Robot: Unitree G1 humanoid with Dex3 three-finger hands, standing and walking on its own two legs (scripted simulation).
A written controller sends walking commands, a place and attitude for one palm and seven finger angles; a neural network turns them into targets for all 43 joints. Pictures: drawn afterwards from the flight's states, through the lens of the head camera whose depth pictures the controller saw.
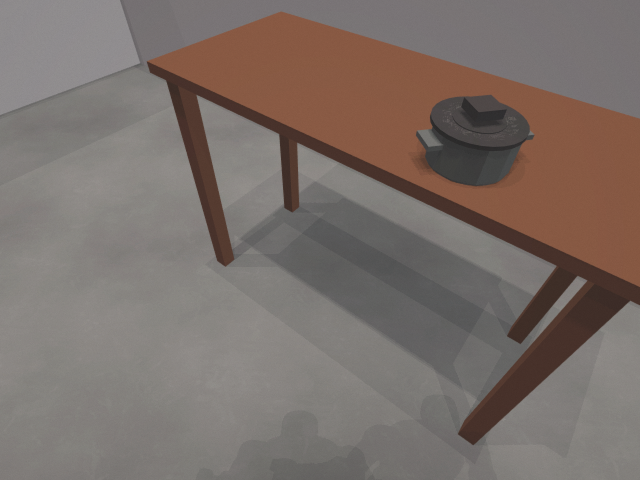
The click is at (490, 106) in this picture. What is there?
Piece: lid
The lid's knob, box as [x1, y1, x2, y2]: [461, 95, 506, 121]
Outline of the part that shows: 464,97 461,106 475,121 500,119 503,117 506,109 491,95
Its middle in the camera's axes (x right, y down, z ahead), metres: +0.28 -0.22 +0.65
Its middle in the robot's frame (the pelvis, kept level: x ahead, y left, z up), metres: +0.67 -0.24 +0.15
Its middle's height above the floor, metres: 0.93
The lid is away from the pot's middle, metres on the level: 0.00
